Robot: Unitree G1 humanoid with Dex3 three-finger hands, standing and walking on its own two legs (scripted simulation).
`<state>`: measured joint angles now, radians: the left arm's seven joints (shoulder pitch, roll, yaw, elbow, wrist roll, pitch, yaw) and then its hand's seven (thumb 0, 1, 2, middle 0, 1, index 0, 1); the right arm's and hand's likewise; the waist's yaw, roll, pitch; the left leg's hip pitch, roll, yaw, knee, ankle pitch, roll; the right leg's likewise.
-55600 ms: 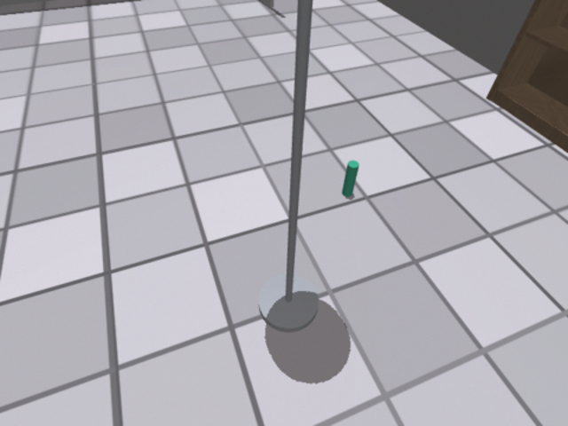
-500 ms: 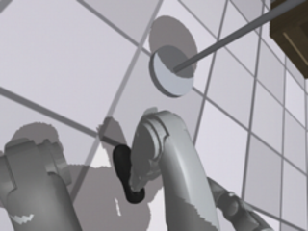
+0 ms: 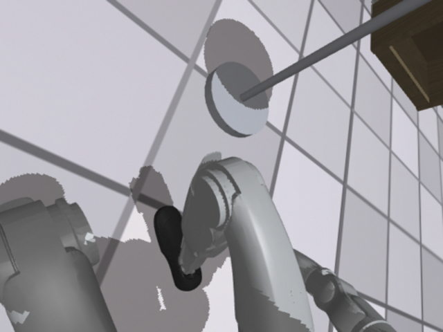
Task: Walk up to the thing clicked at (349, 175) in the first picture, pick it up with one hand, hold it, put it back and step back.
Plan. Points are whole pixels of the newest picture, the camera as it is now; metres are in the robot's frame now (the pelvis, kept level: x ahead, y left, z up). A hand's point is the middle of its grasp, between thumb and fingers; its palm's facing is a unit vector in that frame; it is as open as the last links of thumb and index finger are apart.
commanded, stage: loosen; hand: left
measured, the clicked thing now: out of the picture +0.46 +0.28 -0.19
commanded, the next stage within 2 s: open in 0.16 s
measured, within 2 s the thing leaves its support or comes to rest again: neither
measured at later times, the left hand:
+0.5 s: hand out of the picture +0.46 +0.27 -0.17, palm faces +0.33 -0.94 +0.01, open 10.2 cm
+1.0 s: hand out of the picture +0.45 +0.34 -0.11, palm faces +0.36 -0.93 -0.05, open 16.6 cm
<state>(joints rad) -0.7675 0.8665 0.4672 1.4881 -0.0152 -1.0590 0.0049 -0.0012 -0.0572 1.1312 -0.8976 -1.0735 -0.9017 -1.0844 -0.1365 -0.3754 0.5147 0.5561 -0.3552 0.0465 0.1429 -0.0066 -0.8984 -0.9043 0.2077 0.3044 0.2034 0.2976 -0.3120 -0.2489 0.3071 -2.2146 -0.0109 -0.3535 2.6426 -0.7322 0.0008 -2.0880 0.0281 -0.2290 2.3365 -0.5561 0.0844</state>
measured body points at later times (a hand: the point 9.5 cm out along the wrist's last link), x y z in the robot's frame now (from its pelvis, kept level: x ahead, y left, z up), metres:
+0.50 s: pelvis +0.00 +0.00 +0.00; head +0.24 +0.19 +0.32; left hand +0.44 +0.32 -0.17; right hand +0.14 -0.25 -0.03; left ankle +0.08 +0.12 -0.26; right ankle +0.16 -0.13 -0.26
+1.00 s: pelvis +0.00 +0.00 +0.01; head +0.22 +0.19 +0.35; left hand +0.42 +0.39 -0.10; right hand +0.14 -0.25 -0.03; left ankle +0.08 +0.12 -0.26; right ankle +0.16 -0.13 -0.26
